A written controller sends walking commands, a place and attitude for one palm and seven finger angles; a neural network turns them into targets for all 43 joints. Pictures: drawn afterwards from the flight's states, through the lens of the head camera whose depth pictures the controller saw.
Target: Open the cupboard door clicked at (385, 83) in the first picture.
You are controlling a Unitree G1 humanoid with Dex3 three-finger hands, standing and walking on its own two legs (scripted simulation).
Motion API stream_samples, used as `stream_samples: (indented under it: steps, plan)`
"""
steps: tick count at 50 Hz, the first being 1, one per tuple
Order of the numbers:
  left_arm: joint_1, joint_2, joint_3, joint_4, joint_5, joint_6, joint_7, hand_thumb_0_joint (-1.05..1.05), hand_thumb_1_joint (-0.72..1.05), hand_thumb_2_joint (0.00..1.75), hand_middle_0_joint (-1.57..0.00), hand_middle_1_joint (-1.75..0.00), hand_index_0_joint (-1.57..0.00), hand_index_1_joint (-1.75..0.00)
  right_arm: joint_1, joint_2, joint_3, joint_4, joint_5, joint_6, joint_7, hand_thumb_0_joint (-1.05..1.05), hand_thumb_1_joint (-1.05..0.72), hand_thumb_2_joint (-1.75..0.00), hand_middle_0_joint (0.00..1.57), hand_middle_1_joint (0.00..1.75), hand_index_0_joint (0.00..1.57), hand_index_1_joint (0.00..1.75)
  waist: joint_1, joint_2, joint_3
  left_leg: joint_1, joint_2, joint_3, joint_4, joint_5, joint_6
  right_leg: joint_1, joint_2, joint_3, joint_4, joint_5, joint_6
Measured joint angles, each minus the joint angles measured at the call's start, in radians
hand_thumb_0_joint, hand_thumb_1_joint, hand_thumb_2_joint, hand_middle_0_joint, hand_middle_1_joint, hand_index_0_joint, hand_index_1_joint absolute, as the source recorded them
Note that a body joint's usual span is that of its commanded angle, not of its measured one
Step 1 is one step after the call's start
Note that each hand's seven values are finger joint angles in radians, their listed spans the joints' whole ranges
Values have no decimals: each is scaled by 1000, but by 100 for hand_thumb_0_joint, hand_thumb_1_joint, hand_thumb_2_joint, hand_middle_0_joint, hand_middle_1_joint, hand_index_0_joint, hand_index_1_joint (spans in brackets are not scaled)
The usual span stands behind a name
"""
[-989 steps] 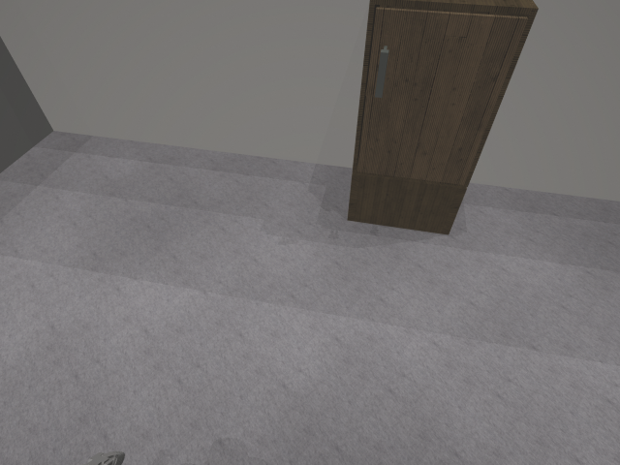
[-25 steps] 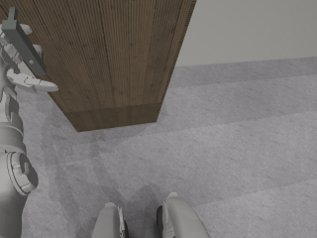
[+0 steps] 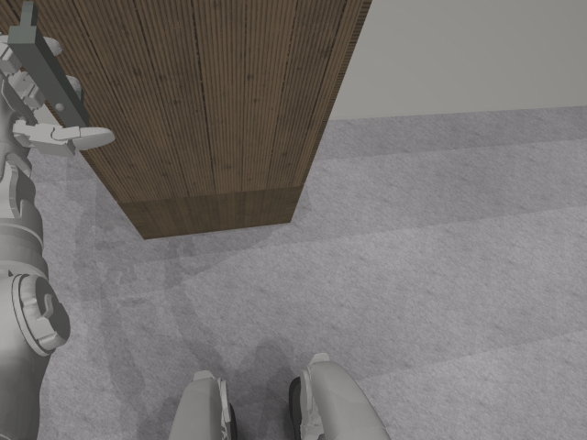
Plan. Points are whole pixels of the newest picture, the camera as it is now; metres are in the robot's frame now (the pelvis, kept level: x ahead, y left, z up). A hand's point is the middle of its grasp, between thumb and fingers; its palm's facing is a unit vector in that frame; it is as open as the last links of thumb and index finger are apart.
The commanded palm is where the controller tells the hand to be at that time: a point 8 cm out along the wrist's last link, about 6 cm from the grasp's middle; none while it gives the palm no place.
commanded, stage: close the thumb around the handle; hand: left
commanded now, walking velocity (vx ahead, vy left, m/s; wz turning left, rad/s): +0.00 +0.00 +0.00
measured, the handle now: (56, 72) +0.57 +0.25 +0.06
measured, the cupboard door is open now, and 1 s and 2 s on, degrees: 0 13 43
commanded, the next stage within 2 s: pull the door open along its arc in 0.46 s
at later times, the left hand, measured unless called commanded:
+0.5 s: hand (74, 108) +0.52 +0.22 +0.06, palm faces +0.06 -1.00 -0.02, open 6.0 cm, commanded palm +0.50 +0.26 +0.05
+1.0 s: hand (91, 167) +0.44 +0.19 +0.06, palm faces +0.09 -1.00 +0.00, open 6.1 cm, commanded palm +0.38 +0.24 +0.05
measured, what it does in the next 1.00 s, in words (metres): stands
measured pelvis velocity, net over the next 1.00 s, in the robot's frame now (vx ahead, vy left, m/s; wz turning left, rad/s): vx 0.01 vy -0.01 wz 0.00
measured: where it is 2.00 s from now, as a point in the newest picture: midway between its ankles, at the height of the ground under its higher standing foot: outside the picture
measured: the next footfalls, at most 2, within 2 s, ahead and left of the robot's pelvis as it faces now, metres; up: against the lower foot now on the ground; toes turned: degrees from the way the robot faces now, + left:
none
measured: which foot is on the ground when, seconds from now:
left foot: down 0.00-1.00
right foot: down 0.00-1.00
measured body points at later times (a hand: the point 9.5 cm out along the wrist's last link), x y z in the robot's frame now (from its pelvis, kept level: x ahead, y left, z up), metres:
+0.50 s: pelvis +0.00 +0.00 +0.00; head +0.16 +0.03 +0.42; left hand +0.51 +0.27 +0.06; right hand +0.01 -0.27 -0.10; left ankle +0.00 +0.09 -0.64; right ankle +0.03 -0.13 -0.64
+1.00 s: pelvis +0.01 -0.01 +0.02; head +0.13 +0.01 +0.46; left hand +0.43 +0.25 +0.06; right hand +0.06 -0.27 -0.09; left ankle +0.00 +0.09 -0.64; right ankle +0.03 -0.13 -0.64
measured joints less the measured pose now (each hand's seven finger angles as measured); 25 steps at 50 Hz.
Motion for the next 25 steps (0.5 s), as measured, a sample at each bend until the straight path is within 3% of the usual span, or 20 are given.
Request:
stream_samples:
  steps: [7, 16, 25]
  plan:
    - [8, -30, -22, -25, -9, 5, 8, -1, 9, 56, -34, -126, -34, -126, 10, 8, -3, 12, -1, 8, 6, 0, -91, -90, 21, 30, 20, 30, 12, 6, -3, 10, -2, -1, -11, 2, 0, 11, -1, 0, -11, 0, 1]
    - [29, -32, -4, -12, 4, -1, 22, 0, 58, 76, -38, -132, -38, -131, 12, 12, 0, 1, 0, 7, 8, 0, -91, -90, 21, 30, 20, 30, 7, 6, -4, 32, 1, 5, -21, 0, -2, 27, 3, 6, -16, 0, -1]
    - [24, -39, 2, 0, 8, -16, 16, 1, 67, 82, -37, -134, -36, -134, 2, 4, -1, -1, 1, 2, 2, 0, -91, -90, 21, 30, 20, 30, 5, 5, -2, 32, 2, 5, -16, 1, -5, 24, 4, 6, -7, -2, -5]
